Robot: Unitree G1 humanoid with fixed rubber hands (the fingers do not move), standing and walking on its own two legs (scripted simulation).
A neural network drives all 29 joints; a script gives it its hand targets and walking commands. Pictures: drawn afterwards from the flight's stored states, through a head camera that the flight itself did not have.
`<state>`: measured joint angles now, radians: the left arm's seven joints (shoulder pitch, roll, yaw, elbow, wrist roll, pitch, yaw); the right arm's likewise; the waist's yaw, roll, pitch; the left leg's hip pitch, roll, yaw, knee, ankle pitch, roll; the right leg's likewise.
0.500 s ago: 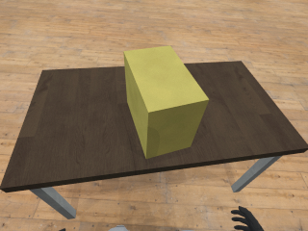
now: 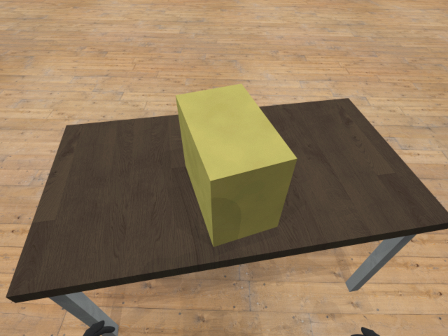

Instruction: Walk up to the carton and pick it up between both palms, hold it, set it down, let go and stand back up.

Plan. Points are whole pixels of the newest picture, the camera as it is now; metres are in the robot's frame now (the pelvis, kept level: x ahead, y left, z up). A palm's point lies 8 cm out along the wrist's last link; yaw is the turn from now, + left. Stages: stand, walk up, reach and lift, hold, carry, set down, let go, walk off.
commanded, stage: walk up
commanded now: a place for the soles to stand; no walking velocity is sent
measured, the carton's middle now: (227, 162) +0.53 -0.02 -0.03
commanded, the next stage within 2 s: none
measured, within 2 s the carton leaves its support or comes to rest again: neither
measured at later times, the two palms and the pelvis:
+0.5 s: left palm out of the picture +0.10 +0.13 -0.11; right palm out of the picture +0.17 -0.44 -0.11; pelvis +0.04 -0.16 -0.02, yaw +9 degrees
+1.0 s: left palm out of the picture +0.02 +0.10 -0.11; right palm (394, 266) +0.27 -0.36 -0.09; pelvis +0.06 -0.17 -0.01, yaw +20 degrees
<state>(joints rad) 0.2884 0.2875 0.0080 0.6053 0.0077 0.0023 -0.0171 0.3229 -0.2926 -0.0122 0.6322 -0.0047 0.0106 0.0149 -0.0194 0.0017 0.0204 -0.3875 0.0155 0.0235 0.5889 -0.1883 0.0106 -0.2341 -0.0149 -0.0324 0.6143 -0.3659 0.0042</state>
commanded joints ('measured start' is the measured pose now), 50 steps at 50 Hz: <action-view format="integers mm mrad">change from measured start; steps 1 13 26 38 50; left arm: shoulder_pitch -15 -64 -58 137 130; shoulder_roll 206 110 169 182 128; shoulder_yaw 78 60 71 65 41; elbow -101 -139 -66 -58 -109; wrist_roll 78 65 36 36 -2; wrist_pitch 9 86 13 -21 8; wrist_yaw -20 -58 20 53 22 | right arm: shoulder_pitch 198 101 117 -92 -90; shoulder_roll -193 -229 -144 -50 -120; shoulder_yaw -88 -131 -104 -65 -67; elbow -39 -43 -88 -126 -49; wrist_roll -51 -74 -27 -31 -6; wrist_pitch -35 -46 14 33 -5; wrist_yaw -47 -106 -72 -16 -31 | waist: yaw -9 12 9 87 -5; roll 21 205 -114 -176 145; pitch -14 43 106 10 18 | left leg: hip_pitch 188 28 -231 -140 128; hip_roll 183 249 -38 -21 184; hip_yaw -368 -388 -172 -67 -428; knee -207 -247 689 270 -215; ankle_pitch -360 -280 -280 -260 -147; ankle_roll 97 205 -27 -36 222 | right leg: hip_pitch -176 -272 -124 184 -169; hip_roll -22 -107 -318 -326 -58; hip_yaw -8 87 323 114 -41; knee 75 389 -232 -170 71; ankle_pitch -183 -66 71 572 -191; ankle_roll -55 12 -207 -149 1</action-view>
